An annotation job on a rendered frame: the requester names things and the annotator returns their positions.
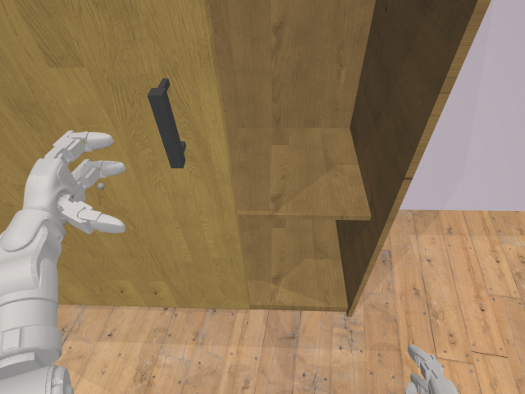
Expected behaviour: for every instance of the right robot hand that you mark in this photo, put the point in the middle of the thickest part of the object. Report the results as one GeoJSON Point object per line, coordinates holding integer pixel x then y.
{"type": "Point", "coordinates": [432, 371]}

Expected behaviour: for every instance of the left robot hand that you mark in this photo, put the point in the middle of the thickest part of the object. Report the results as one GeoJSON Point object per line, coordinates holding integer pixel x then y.
{"type": "Point", "coordinates": [50, 180]}

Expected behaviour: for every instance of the wardrobe door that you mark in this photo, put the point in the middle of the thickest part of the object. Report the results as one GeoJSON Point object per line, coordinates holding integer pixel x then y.
{"type": "Point", "coordinates": [88, 65]}

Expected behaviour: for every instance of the handle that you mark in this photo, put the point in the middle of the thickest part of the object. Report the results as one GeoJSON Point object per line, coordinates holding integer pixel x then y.
{"type": "Point", "coordinates": [166, 124]}

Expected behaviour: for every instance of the robot left forearm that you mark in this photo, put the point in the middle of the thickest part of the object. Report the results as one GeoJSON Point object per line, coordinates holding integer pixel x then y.
{"type": "Point", "coordinates": [29, 251]}

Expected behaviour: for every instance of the left robot upper arm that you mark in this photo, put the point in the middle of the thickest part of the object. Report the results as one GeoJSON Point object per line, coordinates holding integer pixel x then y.
{"type": "Point", "coordinates": [46, 380]}

